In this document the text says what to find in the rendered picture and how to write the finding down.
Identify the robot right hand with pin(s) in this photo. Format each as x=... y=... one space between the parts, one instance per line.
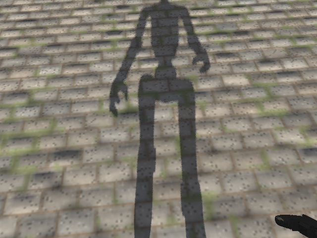
x=304 y=224

